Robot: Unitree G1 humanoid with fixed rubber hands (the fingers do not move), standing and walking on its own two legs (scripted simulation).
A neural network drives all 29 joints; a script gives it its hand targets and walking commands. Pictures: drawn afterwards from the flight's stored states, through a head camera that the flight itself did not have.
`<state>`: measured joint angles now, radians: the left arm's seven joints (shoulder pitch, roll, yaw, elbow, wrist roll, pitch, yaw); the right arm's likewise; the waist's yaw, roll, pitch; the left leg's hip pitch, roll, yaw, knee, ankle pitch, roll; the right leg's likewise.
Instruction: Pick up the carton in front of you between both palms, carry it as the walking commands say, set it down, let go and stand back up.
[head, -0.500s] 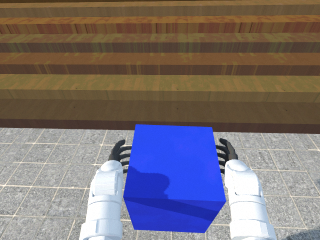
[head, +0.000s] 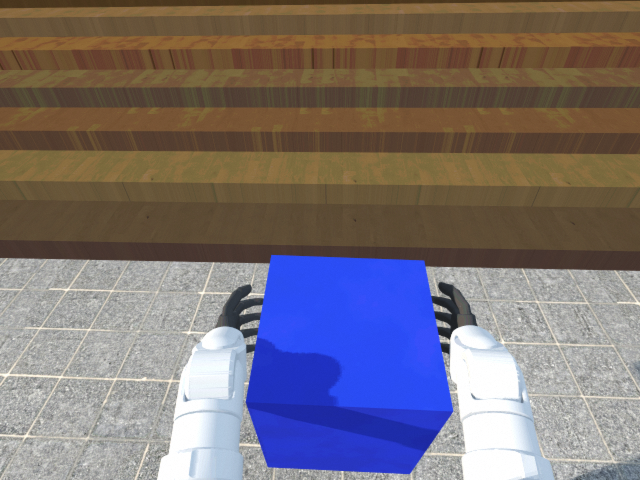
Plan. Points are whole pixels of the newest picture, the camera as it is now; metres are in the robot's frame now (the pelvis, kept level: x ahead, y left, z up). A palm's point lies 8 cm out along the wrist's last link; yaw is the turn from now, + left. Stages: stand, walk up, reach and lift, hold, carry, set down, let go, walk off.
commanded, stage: hold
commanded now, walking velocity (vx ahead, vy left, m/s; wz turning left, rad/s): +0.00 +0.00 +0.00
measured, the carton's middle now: (342, 368) +0.29 +0.00 -0.03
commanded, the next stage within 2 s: carry in 0.06 s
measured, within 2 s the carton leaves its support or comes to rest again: neither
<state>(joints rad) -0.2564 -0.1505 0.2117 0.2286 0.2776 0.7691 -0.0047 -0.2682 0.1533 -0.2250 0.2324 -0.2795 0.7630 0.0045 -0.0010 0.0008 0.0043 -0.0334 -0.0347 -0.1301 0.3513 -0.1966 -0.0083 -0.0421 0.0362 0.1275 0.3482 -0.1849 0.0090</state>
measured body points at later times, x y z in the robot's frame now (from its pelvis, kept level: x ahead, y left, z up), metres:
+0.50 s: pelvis +0.11 +0.00 -0.01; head +0.09 -0.01 +0.44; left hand +0.39 +0.16 +0.06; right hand +0.40 -0.15 +0.06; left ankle +0.05 +0.10 -0.75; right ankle +0.03 -0.11 -0.72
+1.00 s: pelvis +0.41 -0.02 -0.01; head +0.41 -0.03 +0.44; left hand +0.67 +0.15 +0.07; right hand +0.70 -0.15 +0.07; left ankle +0.54 +0.10 -0.72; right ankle +0.25 -0.10 -0.75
